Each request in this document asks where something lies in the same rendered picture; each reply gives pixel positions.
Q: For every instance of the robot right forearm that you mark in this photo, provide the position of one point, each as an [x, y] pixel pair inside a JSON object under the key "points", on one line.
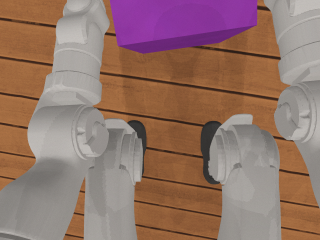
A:
{"points": [[297, 31]]}

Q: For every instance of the robot left thigh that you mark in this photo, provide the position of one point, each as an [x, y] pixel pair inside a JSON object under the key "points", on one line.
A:
{"points": [[110, 188]]}

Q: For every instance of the right robot upper arm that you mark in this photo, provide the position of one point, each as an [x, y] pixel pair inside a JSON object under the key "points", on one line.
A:
{"points": [[297, 118]]}

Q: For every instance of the robot left forearm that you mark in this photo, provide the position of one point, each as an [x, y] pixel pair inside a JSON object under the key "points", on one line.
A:
{"points": [[75, 77]]}

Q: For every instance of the left robot upper arm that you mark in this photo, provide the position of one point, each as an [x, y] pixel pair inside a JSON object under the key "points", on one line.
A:
{"points": [[40, 204]]}

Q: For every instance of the robot left foot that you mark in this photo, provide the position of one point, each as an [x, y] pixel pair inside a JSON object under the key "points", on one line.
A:
{"points": [[141, 134]]}

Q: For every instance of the carton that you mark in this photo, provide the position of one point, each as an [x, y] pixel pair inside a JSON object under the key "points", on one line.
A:
{"points": [[147, 26]]}

